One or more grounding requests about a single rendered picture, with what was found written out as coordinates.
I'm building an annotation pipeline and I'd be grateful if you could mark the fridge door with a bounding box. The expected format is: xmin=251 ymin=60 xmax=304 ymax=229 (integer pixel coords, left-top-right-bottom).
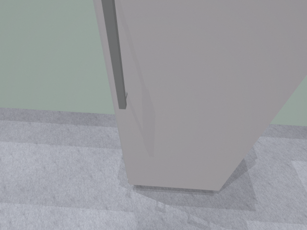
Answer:
xmin=95 ymin=0 xmax=307 ymax=191

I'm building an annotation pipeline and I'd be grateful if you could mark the handle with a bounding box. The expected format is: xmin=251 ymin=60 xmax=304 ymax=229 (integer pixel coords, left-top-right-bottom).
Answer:
xmin=101 ymin=0 xmax=127 ymax=109

